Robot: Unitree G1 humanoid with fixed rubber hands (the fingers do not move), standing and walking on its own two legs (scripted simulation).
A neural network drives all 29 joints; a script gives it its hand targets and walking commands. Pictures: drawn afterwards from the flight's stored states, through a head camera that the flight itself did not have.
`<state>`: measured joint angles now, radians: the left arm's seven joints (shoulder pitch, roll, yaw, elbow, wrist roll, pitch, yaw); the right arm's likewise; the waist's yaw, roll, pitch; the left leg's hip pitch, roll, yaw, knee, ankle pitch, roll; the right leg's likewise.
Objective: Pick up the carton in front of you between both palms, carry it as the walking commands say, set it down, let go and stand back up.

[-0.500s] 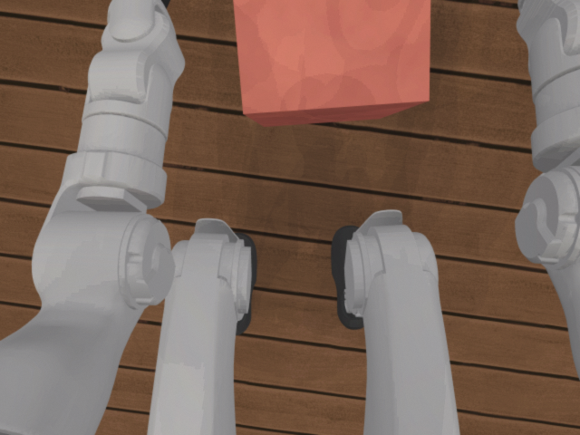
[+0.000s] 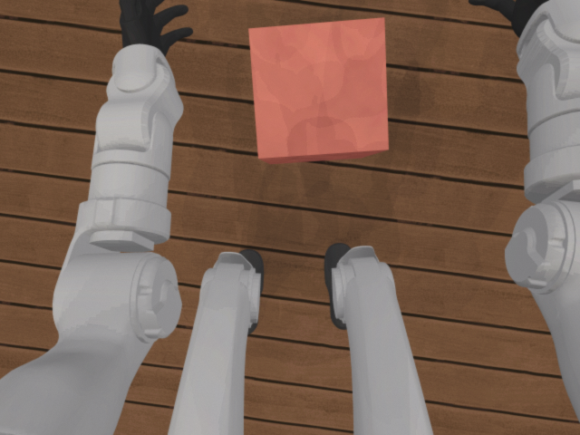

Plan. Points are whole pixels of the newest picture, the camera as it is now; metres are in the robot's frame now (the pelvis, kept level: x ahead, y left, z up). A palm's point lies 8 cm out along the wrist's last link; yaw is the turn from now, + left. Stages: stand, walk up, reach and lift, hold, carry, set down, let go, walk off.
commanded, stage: set down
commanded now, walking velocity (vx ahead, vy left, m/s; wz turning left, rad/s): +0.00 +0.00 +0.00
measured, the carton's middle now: (315, 105) +0.52 -0.06 -0.43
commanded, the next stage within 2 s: let go in 0.22 s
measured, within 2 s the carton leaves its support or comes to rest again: neither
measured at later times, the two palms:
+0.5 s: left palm (64, 58) +0.49 +0.15 +0.01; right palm out of the picture +0.49 -0.27 +0.02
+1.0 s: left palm out of the picture +0.31 +0.23 +0.13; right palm out of the picture +0.31 -0.24 +0.13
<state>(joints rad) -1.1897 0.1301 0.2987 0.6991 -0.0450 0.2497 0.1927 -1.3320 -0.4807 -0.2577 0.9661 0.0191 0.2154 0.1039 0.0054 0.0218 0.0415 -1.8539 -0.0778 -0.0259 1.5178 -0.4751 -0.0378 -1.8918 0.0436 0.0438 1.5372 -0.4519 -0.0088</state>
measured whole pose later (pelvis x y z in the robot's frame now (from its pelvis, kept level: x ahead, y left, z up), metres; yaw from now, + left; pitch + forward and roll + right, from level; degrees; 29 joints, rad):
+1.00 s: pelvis +0.09 +0.01 +0.21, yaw -3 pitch +14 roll +0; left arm 0.03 0.17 0.07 0.49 0.00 0.01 -0.03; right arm -0.02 -0.22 -0.13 0.55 -0.01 -0.01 0.07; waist 0.02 0.01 -0.01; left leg -0.55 -0.04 -0.06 0.58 -0.28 0.01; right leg -0.56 0.03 0.05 0.56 -0.25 0.00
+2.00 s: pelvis +0.12 +0.01 +0.22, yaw -1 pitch +0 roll +0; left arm 0.17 0.34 0.04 0.76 0.03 0.01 0.02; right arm 0.19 -0.35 -0.05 0.69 -0.03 0.02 -0.02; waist 0.01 0.00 0.02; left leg -0.16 -0.03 -0.07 0.50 -0.33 0.01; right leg -0.17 0.03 0.02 0.49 -0.31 -0.01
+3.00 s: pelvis +0.10 +0.00 +0.23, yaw -1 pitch -2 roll +0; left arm 0.12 0.38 0.01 1.00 0.01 -0.01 0.01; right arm 0.17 -0.38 -0.01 0.94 -0.02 -0.01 -0.02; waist 0.01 -0.01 0.03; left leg -0.10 -0.02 -0.07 0.37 -0.23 0.00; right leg -0.11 0.02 0.02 0.37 -0.22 -0.01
